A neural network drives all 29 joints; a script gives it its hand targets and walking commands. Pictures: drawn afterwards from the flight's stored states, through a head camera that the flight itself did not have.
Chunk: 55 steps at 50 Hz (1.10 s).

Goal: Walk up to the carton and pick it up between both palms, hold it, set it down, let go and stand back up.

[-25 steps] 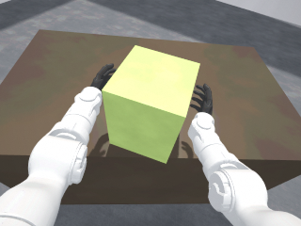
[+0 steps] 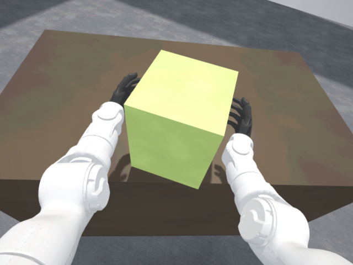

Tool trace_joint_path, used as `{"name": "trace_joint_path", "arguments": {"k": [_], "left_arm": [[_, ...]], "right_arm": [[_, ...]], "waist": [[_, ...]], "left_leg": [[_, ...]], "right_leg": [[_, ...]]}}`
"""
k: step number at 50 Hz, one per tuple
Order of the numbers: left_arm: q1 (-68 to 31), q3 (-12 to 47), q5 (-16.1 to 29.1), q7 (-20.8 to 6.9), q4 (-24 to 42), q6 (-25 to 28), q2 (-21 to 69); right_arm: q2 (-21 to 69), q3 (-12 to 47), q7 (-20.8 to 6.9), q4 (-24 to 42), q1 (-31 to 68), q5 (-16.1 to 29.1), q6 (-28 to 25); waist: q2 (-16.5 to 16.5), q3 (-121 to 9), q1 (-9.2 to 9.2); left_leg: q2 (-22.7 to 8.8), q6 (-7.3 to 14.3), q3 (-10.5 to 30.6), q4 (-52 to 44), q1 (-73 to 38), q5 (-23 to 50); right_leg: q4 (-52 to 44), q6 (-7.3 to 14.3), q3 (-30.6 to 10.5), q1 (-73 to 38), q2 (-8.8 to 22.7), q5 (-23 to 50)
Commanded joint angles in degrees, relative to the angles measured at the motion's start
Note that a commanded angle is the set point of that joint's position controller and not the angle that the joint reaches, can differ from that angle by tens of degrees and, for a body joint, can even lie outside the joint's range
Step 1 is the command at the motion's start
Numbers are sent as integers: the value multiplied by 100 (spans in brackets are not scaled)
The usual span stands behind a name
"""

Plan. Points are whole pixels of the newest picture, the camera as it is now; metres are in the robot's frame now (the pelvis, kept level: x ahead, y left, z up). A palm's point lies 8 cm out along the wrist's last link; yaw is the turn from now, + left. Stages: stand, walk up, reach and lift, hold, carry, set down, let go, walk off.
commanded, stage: reach and lift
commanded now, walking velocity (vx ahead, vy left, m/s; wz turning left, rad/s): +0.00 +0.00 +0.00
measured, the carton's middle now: (180, 122) +0.45 -0.06 +0.04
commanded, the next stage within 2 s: none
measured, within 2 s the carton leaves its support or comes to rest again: leaves its support in 0.88 s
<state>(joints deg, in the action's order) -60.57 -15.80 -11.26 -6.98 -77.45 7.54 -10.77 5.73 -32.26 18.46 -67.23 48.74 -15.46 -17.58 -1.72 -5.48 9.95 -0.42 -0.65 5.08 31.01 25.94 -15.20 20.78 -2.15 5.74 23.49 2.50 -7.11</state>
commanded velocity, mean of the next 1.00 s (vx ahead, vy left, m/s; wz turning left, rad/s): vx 0.00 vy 0.00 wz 0.00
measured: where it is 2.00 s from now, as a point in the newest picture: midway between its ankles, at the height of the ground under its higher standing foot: outside the picture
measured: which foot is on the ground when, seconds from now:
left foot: down 0.00-1.00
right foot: down 0.00-1.00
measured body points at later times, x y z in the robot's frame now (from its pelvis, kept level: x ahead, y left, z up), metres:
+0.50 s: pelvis +0.00 +0.01 +0.00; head +0.05 +0.05 +0.45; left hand +0.48 +0.09 +0.09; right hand +0.39 -0.20 +0.08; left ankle -0.01 +0.11 -0.74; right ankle +0.02 -0.15 -0.74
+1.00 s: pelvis -0.01 +0.00 +0.00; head +0.03 +0.05 +0.45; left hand +0.46 +0.06 +0.11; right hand +0.37 -0.22 +0.10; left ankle -0.01 +0.11 -0.74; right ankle +0.02 -0.15 -0.74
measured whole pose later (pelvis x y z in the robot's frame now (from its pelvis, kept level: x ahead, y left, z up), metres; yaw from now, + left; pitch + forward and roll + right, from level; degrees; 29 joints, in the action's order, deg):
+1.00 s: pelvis -0.01 +0.00 +0.00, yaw +0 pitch +9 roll -3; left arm -60.3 -14.4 -16.1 -2.8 -75.8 7.8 -6.1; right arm 6.3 -36.2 13.7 -56.9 44.1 -14.0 -16.1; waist -1.7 -6.1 10.0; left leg -0.4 -0.6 5.0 30.8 25.9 -14.3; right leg 18.4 -2.5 5.7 22.5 2.4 -5.0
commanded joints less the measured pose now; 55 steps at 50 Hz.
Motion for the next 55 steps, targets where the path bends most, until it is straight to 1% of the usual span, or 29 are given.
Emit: {"name": "trace_joint_path", "arguments": {"k": [1,5,8,12,16,17,19,22,24,27,29,30,31,32,34,35,36,37,42,43,45,46,47,48,49,50,53,54,55], "left_arm": [[-2776,10,-983,-745,-134,194,2945],[-2686,-74,-1124,-703,-88,210,3091],[-2540,-174,-1163,-712,-327,173,3116],[-2817,-45,-1155,-635,-30,243,3079],[-2843,209,-1062,-516,178,327,3241],[-2871,237,-1058,-476,300,419,3292],[-2828,497,-919,-414,391,460,3446],[-2779,396,-1001,-366,210,384,3313],[-2775,474,-847,-341,176,356,3378],[-2994,793,-718,-229,658,467,3601],[-2986,786,-678,-244,566,482,3567],[-2926,781,-669,-217,480,428,3593],[-2805,631,-702,-274,212,319,3528],[-2772,695,-641,-247,448,329,3680],[-2630,837,-588,-208,656,347,3686],[-2765,828,-604,-214,508,319,3543],[-2599,658,-742,-236,285,224,3496],[-2803,890,-547,-202,762,290,3754],[-3031,983,-518,-161,940,313,3842],[-3078,1016,-419,-158,1060,352,3906],[-3070,982,-479,-138,920,298,4014],[-3163,1047,-380,-141,951,334,4018],[-2688,909,-553,-98,767,210,3879],[-2960,952,-515,-105,1179,250,3877],[-2862,850,-531,-122,1029,215,3880],[-3047,1091,-343,-99,1331,257,4008],[-2675,741,-538,-140,1384,17,3833],[-2856,1020,-289,-163,1577,-19,4005],[-2780,933,-395,-190,1595,-143,3867]], "right_arm": [[2912,297,-1047,284,2532,-872,-353],[2974,326,-1144,193,2412,-1023,-416],[2984,402,-1200,364,2422,-1072,-405],[2921,443,-1214,347,2558,-1064,-445],[2851,475,-1238,207,2675,-968,-632],[2908,660,-1237,327,2770,-998,-751],[2949,840,-1223,501,2941,-947,-828],[2770,820,-1261,289,2799,-915,-753],[2701,838,-1267,518,2962,-807,-712],[2801,996,-1293,601,3061,-636,-839],[2702,1036,-1272,541,3158,-676,-822],[2719,924,-1275,532,3062,-567,-713],[2729,1048,-1276,477,3054,-602,-596],[2704,1091,-1277,718,3113,-474,-666],[2755,1352,-1303,1011,3102,-415,-655],[2758,1293,-1305,708,2973,-367,-515],[2762,1398,-1352,677,2996,-399,-356],[2842,1545,-1360,1228,3400,-286,-478],[2819,1584,-1472,1202,3221,-311,-293],[2900,1841,-1465,1634,3548,-192,-326],[2894,1755,-1535,1499,3415,-249,-146],[2877,1992,-1548,1736,3628,-158,-203],[2842,2002,-1598,1623,3487,-76,-62],[2874,2177,-1642,1659,3402,11,20],[2792,2220,-1637,1436,3195,-44,85],[2928,2317,-1654,1765,3385,139,73],[2870,2430,-1750,1458,2848,209,459],[2915,2579,-1696,1936,3083,306,495],[2796,2685,-1718,1723,2895,465,678]], "waist": [[671,-2534,451],[888,-2471,360],[676,-2367,270],[831,-2692,300],[1101,-2830,361],[1073,-3207,186],[974,-3449,313],[1106,-3140,207],[853,-3081,164],[1126,-3610,189],[935,-3586,184],[1026,-3360,283],[855,-3119,126],[902,-3348,207],[952,-3604,100],[1107,-3283,207],[917,-2947,-1],[921,-3556,36],[1118,-3602,36],[1050,-3941,-64],[1026,-3715,-10],[846,-3933,-75],[1013,-3690,-180],[1055,-3807,-241],[894,-3731,-245],[868,-3909,-187],[845,-3076,-270],[808,-3381,-160],[960,-3151,-271]], "left_leg": [[141,-439,-831,-595,-1750,2089],[93,-523,-862,-521,-1933,2532],[136,-516,-977,-628,-1692,2121],[125,-532,-929,-615,-1739,2093],[41,-701,-850,-437,-2288,3141],[21,-683,-870,-331,-2320,3302],[51,-664,-866,-333,-2204,3274],[14,-607,-841,-398,-2305,3192],[48,-594,-935,-482,-2201,2991],[23,-635,-907,-318,-2495,3457],[12,-597,-866,-350,-2480,3308],[19,-598,-898,-408,-2396,3146],[31,-560,-918,-486,-2264,2863],[50,-602,-922,-438,-2375,3161],[91,-555,-922,-416,-2383,3362],[61,-578,-901,-461,-2320,3040],[64,-462,-958,-572,-2170,2795],[93,-472,-946,-497,-2179,2870],[66,-538,-889,-545,-2330,2949],[98,-550,-895,-513,-2411,3086],[103,-535,-920,-603,-2311,2750],[89,-499,-870,-586,-2190,2838],[102,-410,-895,-622,-2264,2799],[121,-439,-899,-603,-2335,2883],[135,-443,-944,-667,-2253,2707],[120,-435,-898,-558,-2200,2848],[141,-372,-867,-783,-2430,2616],[146,-357,-840,-768,-2330,2606],[156,-370,-853,-834,-2348,2475]], "right_leg": [[-366,-47,313,-1688,-575,2249],[-380,-1,319,-1494,-612,2183],[-430,-3,305,-1711,-624,2067],[-395,-37,321,-1471,-641,2018],[-437,28,457,-1175,-731,2201],[-370,41,397,-1205,-747,2257],[-309,41,389,-1478,-691,2705],[-388,23,384,-1191,-701,2245],[-421,99,361,-1292,-691,2206],[-418,145,372,-1130,-714,2370],[-453,174,378,-1093,-725,2241],[-476,169,346,-977,-739,2049],[-510,158,289,-1196,-696,1877],[-464,169,331,-1238,-715,2226],[-455,185,247,-1395,-726,2386],[-435,173,276,-1324,-692,2121],[-483,153,210,-1372,-660,1750],[-431,188,193,-1425,-694,2116],[-430,193,159,-1409,-650,1908],[-378,171,157,-1447,-658,2088],[-437,198,191,-1476,-626,1849],[-368,170,133,-1628,-651,2082],[-382,150,89,-1576,-607,1909],[-339,195,65,-1678,-607,2041],[-341,167,71,-1836,-598,1996],[-247,202,9,-1846,-601,2282],[-360,139,23,-2028,-568,1813],[-305,134,24,-2062,-576,2021],[-333,128,0,-2132,-549,1745]]}}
